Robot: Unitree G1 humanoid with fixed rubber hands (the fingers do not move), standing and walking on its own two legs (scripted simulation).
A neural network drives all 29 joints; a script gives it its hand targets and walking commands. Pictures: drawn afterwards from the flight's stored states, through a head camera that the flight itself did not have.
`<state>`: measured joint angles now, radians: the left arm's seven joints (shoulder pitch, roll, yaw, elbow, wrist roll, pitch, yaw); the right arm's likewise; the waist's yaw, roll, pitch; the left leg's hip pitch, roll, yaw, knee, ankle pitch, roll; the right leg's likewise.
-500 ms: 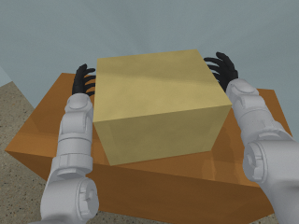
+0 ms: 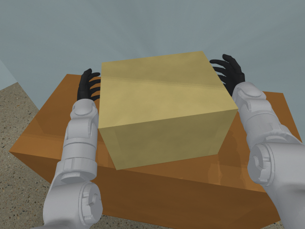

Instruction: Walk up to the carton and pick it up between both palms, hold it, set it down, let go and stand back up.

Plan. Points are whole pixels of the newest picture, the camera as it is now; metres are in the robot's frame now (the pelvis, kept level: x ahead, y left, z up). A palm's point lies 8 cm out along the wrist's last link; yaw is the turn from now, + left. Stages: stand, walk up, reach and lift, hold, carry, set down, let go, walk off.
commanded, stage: set down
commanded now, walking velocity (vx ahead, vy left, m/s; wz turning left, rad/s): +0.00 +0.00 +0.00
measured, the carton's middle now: (160, 109) +0.43 +0.07 +0.08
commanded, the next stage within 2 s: none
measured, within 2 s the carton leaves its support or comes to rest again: neither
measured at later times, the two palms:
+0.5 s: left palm (86, 101) +0.37 +0.26 +0.14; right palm (234, 85) +0.48 -0.11 +0.15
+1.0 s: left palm (88, 108) +0.37 +0.26 +0.11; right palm (231, 86) +0.49 -0.11 +0.13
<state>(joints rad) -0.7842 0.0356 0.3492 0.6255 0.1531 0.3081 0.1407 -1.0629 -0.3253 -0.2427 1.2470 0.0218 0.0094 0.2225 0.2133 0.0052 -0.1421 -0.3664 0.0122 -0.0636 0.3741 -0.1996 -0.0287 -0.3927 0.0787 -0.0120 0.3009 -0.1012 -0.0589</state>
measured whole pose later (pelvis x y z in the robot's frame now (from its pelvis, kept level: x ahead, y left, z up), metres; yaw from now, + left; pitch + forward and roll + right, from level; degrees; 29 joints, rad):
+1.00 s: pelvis -0.01 +0.00 +0.00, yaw +0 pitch +15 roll +0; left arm -0.78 0.05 0.31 0.72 -0.05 0.21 0.22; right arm -1.12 -0.38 -0.10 1.32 0.10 0.03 0.21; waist 0.24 0.01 -0.17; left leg -0.46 0.01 -0.06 0.37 -0.18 -0.04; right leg -0.49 0.08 -0.01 0.30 -0.08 -0.06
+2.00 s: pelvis -0.03 -0.01 +0.00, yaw +0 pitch +13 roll +0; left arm -0.60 0.09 0.28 0.33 -0.08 0.48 0.22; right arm -0.80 -0.53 0.07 0.93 0.35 0.15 0.23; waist 0.15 0.01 -0.16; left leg -0.45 0.02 -0.06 0.37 -0.15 -0.05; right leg -0.48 0.09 -0.01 0.30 -0.04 -0.07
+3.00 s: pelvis -0.02 -0.01 +0.00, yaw +0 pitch +3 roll +0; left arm -0.02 0.07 0.19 -0.30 -0.04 0.59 0.24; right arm -0.13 -0.61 -0.03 0.40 0.42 0.12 0.32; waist 0.03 0.01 -0.09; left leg -0.24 0.02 -0.06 0.37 -0.19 -0.04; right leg -0.27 0.09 -0.01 0.30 -0.09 -0.07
